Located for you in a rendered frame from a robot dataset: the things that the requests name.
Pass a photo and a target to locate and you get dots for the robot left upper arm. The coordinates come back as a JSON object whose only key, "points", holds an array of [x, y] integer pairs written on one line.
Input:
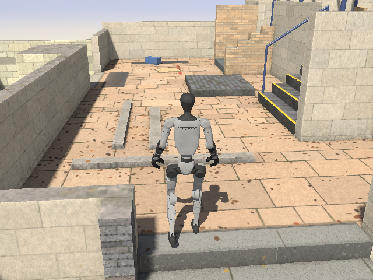
{"points": [[168, 123]]}

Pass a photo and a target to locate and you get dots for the robot right upper arm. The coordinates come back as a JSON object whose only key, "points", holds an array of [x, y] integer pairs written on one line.
{"points": [[205, 123]]}

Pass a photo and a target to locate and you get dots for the robot foot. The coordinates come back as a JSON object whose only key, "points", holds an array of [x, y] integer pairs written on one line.
{"points": [[172, 239], [195, 228]]}

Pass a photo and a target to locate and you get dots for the robot left foot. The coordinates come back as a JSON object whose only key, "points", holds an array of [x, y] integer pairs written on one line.
{"points": [[172, 239]]}

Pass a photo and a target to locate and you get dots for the left robot forearm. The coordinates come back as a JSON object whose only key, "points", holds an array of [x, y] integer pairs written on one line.
{"points": [[158, 152]]}

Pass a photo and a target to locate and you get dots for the robot left hand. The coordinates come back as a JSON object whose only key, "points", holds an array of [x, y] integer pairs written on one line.
{"points": [[154, 162]]}

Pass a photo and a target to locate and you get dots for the robot right hand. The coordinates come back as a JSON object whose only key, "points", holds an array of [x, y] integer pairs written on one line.
{"points": [[216, 161]]}

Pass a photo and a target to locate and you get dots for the robot right foot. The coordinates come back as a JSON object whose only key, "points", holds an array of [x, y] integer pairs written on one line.
{"points": [[195, 228]]}

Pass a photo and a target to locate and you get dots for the right robot forearm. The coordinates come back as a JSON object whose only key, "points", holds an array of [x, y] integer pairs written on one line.
{"points": [[213, 152]]}

